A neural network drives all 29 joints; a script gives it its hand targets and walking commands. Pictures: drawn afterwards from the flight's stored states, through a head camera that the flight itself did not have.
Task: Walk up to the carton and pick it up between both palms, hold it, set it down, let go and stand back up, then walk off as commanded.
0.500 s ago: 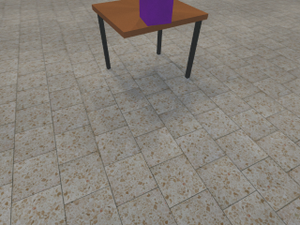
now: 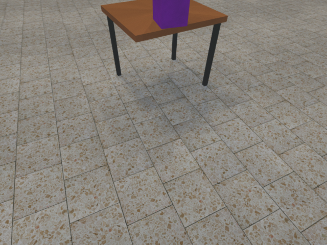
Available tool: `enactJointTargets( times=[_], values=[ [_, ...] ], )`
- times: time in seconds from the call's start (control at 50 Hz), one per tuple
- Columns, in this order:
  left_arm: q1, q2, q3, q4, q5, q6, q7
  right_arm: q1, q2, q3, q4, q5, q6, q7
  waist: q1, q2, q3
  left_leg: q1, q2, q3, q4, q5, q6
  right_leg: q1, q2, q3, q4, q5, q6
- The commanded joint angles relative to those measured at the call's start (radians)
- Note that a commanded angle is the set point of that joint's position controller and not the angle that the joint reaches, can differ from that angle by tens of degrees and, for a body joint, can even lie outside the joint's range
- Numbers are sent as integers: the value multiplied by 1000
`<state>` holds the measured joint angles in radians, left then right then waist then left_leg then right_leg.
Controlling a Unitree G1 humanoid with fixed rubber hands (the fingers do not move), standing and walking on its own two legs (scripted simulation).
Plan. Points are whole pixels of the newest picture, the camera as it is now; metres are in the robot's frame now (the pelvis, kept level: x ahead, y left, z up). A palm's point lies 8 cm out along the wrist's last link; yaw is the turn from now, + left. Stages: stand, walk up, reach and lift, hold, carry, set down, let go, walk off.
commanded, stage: stand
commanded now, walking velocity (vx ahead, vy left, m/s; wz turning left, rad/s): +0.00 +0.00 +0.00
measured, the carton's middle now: (170, 3) +1.63 -0.04 +0.04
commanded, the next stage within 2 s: none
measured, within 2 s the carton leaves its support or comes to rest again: neither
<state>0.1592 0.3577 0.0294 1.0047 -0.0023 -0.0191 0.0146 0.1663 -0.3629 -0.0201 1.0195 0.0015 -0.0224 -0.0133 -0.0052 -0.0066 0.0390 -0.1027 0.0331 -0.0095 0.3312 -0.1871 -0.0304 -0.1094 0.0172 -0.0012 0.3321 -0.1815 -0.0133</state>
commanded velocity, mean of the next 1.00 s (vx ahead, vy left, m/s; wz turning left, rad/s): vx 0.00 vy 0.00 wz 0.00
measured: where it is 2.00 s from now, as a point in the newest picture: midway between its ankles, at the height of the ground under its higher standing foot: outside the picture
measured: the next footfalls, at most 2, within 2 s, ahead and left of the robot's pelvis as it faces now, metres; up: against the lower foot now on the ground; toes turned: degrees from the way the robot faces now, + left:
none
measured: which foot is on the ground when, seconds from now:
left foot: down 0.00-1.00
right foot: down 0.00-1.00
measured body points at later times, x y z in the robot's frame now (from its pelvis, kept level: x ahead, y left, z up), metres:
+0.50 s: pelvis +0.00 +0.00 +0.00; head +0.00 +0.01 +0.45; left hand +0.08 +0.31 -0.13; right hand +0.07 -0.31 -0.12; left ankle +0.00 +0.14 -0.75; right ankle +0.00 -0.11 -0.75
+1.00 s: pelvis +0.00 +0.00 +0.00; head +0.01 +0.01 +0.45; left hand +0.08 +0.31 -0.12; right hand +0.07 -0.31 -0.12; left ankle +0.00 +0.14 -0.75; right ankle +0.00 -0.11 -0.75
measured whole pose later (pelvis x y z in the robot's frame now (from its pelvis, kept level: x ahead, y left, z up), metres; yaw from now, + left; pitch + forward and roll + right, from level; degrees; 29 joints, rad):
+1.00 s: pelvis +0.00 +0.00 +0.00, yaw +0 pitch -3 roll +0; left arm 0.17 0.36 0.02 1.01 0.00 -0.02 0.02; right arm 0.17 -0.36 -0.03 1.04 0.00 -0.02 -0.01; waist -0.01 -0.01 0.05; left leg -0.10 0.03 -0.01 0.33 -0.19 -0.03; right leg -0.11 0.01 0.00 0.33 -0.18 -0.01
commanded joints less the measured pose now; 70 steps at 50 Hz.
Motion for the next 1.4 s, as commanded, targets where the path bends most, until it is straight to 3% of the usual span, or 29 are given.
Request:
enactJointTargets(
  times=[0.0,0.02,0.04,0.1,0.12,0.2,0.26,0.3,0.34,0.42,0.44,0.5,0.56,0.62,0.64,0.7,0.74,0.78,0.84,0.9,0.92,0.98,1.04,1.06,1.12,1.18,1.22,1.28,1.38],
  values=[
    [-28,174,33,-63,-3,-10,1,-1,-186,-33,-43,-7,-10,-18,3,1,-3,-38,97,-64,-58,77,53,-4,-137,112,-45,92,-7],
    [8,189,37,-52,-3,-15,13,-49,-179,-31,-62,-14,-12,0,20,49,-32,-40,94,-62,-50,90,47,24,-131,98,-37,108,-7],
    [-19,190,40,-62,-4,-21,13,-34,-153,-27,-61,-6,-17,-6,-9,33,-51,13,107,-61,-34,76,41,-29,-135,116,-57,115,-11],
    [-15,184,41,-55,-2,-19,11,-23,-180,-35,-41,-9,-17,-12,1,-31,-44,14,95,-61,-56,135,43,7,-123,89,-38,168,-11],
    [20,180,39,-49,-7,-17,14,-57,-202,-38,-55,-6,-16,-7,18,74,-37,-20,96,-60,-38,103,50,21,-143,115,-43,166,-9],
    [-6,196,35,-46,-3,-5,1,33,-191,-36,-30,-2,-10,-11,-20,-31,-2,-8,100,-64,-58,80,41,-25,-121,90,-55,125,1],
    [51,144,27,-32,-13,-20,6,39,-180,-25,-33,8,-9,-10,5,88,11,-25,98,-62,-38,111,46,11,-134,122,-54,136,-9],
    [-24,197,45,-52,-2,-8,9,-16,-154,-21,-58,3,-14,-7,-1,-58,-43,-17,107,-62,-44,130,45,33,-142,101,-23,186,-3],
    [12,148,27,-47,-1,-3,4,28,-198,-39,-28,11,-9,-17,8,30,30,-37,99,-58,-43,89,46,-16,-125,111,-67,102,0],
    [-37,145,23,-54,3,-13,11,-27,-194,-42,-47,3,-12,-12,3,-82,25,-17,121,-98,-67,82,42,-28,-142,97,-55,75,-10],
    [0,179,27,-48,-6,-5,14,-2,-213,-39,-32,-1,-3,-15,16,22,-1,-2,114,-80,-55,87,48,-9,-137,125,-68,69,-6],
    [-26,178,34,-53,-7,-8,7,19,-176,-38,-37,6,-14,-14,-15,20,13,7,104,-71,-55,38,47,-40,-138,126,-63,58,-12],
    [7,197,36,-31,-3,-9,14,-41,-188,-49,-50,-6,-10,-11,13,41,1,-21,93,-65,-52,61,51,-15,-133,114,-51,118,-1],
    [20,179,31,-35,3,-11,8,-35,-185,-43,-41,-2,-5,-12,14,26,-62,8,96,-64,-51,119,40,19,-128,94,-34,106,-7],
    [13,148,19,-43,-9,-19,11,-15,-180,-46,-33,2,-6,-10,24,-42,-57,5,97,-78,-53,93,46,15,-135,100,-36,117,-13],
    [-7,170,20,-41,4,-10,14,-10,-183,-51,-39,2,-2,-12,-11,32,32,8,95,-74,-47,46,33,-70,-132,131,-52,59,-9],
    [4,191,30,-49,-8,-15,13,-14,-187,-42,-23,-5,3,-10,5,50,6,-42,101,-85,-51,43,50,-5,-142,122,-67,49,-8],
    [-23,157,16,-50,2,-16,7,27,-211,-66,-24,5,-15,-10,-8,-21,9,18,88,-87,-56,65,39,-37,-137,132,-73,30,-8],
    [-2,191,30,-42,-6,-24,13,1,-174,-49,-31,-4,-10,-8,-13,47,-28,20,105,-85,-34,124,46,-36,-136,116,-59,91,-13],
    [-56,175,20,-67,1,-25,6,13,-162,-51,-17,-11,-10,-11,-32,14,-15,0,90,-70,-39,97,39,-32,-136,108,-60,62,2],
    [-2,216,34,-48,1,-23,13,22,-169,-54,-12,-13,-6,-5,-13,-34,-18,13,95,-60,-39,68,48,-30,-124,109,-64,79,7],
    [-12,171,29,-41,3,-16,16,-32,-136,-39,-32,-2,-8,-7,5,30,9,-30,98,-72,-48,118,44,-7,-148,124,-43,137,-4],
    [-4,169,18,-43,-2,-16,8,1,-189,-52,-10,3,-3,-12,9,-2,-45,3,96,-73,-51,141,43,22,-132,99,-50,90,-2],
    [-5,204,30,-48,-5,-18,11,-36,-170,-40,-36,-13,-2,-12,1,37,-44,2,97,-61,-38,117,47,16,-132,109,-44,136,2],
    [1,170,22,-32,-7,-20,10,16,-189,-50,-10,7,-4,-17,-10,-33,-19,-6,102,-74,-32,127,46,7,-145,112,-50,157,-2],
    [-1,175,28,-33,-4,-18,9,-6,-165,-47,-28,6,-21,-2,3,28,-20,-31,95,-87,-50,78,36,23,-148,108,-42,72,-14],
    [-2,150,11,-50,-6,-12,11,12,-169,-43,0,-2,-7,-14,16,-19,-24,-28,99,-75,-49,130,49,32,-137,104,-47,114,2],
    [10,187,15,-27,-4,-14,13,33,-146,-34,-10,7,-11,-14,-26,-3,-37,34,97,-82,-50,154,40,-8,-138,101,-42,155,5],
    [24,140,12,-18,-1,-14,16,25,-149,-32,-9,2,-6,-13,6,2,-39,15,101,-70,-54,117,40,41,-138,92,-50,133,-2]
  ],
)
